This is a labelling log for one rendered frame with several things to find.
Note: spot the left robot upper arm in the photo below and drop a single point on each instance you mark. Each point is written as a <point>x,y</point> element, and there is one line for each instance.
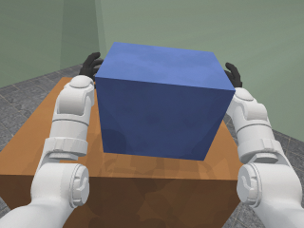
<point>57,190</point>

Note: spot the right robot upper arm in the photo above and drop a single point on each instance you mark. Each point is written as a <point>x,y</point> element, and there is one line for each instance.
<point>274,193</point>

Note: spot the left robot forearm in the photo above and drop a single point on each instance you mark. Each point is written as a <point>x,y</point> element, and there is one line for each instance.
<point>70,121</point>

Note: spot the carton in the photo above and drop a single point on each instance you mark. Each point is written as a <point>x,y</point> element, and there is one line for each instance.
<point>162,102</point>

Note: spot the left robot hand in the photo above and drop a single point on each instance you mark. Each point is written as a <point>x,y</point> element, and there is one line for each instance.
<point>89,64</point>

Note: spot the right robot forearm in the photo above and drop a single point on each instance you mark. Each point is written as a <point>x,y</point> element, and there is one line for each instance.
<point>256,140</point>

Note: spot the right robot hand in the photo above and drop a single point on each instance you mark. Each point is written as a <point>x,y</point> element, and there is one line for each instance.
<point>233,76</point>

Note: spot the pedestal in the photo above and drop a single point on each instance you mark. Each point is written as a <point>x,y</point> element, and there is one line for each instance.
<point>127,191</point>

